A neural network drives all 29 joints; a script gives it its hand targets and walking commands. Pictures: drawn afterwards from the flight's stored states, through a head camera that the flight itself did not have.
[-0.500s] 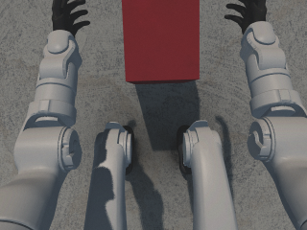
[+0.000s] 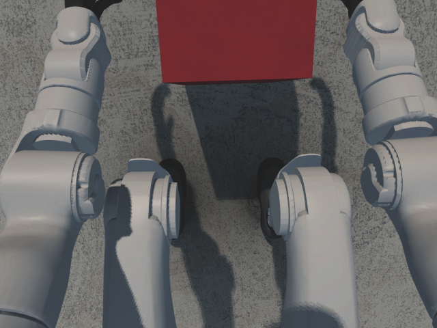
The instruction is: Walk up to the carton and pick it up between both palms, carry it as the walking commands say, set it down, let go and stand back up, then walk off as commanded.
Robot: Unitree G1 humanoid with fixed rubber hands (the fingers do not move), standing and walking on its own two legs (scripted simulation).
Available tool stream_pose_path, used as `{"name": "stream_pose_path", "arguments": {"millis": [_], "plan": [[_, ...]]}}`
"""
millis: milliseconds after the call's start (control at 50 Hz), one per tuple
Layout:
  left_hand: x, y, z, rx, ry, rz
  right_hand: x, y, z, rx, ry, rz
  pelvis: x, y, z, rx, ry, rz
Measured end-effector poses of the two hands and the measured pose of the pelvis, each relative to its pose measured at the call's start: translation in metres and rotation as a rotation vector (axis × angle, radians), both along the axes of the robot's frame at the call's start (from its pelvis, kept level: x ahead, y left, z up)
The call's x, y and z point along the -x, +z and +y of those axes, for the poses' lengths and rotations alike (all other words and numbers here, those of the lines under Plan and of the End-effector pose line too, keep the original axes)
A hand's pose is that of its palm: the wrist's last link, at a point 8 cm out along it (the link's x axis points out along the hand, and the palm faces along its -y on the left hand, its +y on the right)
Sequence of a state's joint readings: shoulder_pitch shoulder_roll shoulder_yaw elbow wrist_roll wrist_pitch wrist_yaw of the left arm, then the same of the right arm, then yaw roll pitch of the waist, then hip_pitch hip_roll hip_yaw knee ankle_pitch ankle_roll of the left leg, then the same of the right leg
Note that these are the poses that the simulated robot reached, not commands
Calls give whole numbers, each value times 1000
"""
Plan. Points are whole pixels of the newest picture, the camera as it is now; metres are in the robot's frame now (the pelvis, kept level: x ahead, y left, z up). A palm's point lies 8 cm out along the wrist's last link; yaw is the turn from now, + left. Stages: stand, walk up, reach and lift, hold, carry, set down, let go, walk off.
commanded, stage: reach and lift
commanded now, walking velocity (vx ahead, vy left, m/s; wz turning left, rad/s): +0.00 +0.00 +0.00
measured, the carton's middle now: (230, 17) +0.53 -0.02 -0.26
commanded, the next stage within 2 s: none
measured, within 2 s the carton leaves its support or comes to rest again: leaves its support in 1.52 s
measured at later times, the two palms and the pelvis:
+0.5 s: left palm (95, 8) +0.53 +0.17 -0.19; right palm out of the picture +0.53 -0.19 -0.19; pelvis +0.00 +0.00 -0.02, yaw +0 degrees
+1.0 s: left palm (127, 3) +0.54 +0.13 -0.19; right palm out of the picture +0.54 -0.17 -0.19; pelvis +0.00 +0.00 -0.01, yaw +0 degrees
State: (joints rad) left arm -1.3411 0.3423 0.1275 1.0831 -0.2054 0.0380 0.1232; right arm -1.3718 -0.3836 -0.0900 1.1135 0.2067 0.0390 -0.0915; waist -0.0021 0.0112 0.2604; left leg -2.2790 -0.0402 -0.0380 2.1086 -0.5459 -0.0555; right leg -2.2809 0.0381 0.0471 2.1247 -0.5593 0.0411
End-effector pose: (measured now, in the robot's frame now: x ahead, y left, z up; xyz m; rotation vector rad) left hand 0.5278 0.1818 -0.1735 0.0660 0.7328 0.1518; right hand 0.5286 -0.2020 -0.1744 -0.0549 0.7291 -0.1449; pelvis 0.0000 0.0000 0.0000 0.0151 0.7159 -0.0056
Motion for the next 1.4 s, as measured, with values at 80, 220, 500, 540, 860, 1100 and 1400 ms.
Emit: {"name": "stream_pose_path", "arguments": {"millis": [80,220,500,540,860,1100,1400], "plan": [[0,-17,1,4,3,7,0,-17,1,-3,1,7,1,-11,0,2,2,-22],[-2,-24,0,8,2,0,-2,-24,4,-7,2,-4,0,-19,1,5,5,-62],[-4,-16,-8,18,-6,-4,-3,-16,10,-15,13,-3,2,-18,0,2,4,-46],[-4,-16,-11,21,-9,-4,-4,-16,13,-18,15,-3,2,-17,0,2,4,-47],[-7,-20,-40,47,-50,-11,-7,-18,31,-27,35,-9,3,-13,0,4,3,-46],[-9,-18,-56,49,-60,-18,-7,-18,33,-12,37,-8,4,-11,-2,3,-5,-54],[-13,-13,-45,61,-48,26,-12,-16,43,-49,71,31,1,-25,-5,1,-1,-73]]}}
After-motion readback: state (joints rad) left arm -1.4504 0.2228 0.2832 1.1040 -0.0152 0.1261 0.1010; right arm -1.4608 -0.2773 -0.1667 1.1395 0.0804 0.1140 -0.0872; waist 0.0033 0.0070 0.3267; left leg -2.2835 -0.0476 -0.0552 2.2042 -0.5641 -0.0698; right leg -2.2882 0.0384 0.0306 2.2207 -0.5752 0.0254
